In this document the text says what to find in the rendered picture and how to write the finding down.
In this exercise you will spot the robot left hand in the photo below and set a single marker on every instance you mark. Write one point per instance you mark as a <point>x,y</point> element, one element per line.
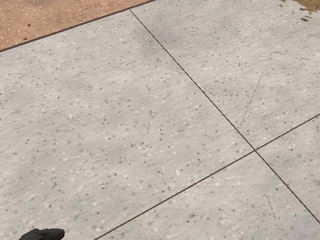
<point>44,234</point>

